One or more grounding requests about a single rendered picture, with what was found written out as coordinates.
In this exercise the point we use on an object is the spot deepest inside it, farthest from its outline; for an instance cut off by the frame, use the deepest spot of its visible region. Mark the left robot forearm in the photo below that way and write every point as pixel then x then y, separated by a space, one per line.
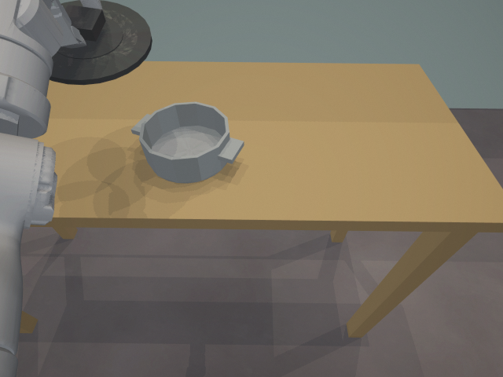
pixel 29 37

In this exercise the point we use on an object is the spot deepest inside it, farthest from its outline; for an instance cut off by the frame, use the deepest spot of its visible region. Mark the lid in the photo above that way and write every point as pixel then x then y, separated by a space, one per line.
pixel 123 44

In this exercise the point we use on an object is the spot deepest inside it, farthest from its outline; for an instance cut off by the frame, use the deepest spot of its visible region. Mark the pot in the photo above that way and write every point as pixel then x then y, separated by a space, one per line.
pixel 187 142

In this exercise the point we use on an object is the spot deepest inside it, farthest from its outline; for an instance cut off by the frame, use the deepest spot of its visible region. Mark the left robot upper arm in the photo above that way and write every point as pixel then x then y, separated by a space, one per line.
pixel 27 192

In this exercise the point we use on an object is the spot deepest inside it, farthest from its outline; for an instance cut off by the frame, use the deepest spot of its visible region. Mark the table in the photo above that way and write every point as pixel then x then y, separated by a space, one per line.
pixel 327 146

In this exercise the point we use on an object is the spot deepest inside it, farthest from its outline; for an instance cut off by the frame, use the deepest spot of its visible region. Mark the left robot hand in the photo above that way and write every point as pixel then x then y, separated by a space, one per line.
pixel 71 35

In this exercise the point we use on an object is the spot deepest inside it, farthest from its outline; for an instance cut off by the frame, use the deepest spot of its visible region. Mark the knob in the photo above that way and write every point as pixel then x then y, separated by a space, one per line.
pixel 88 21

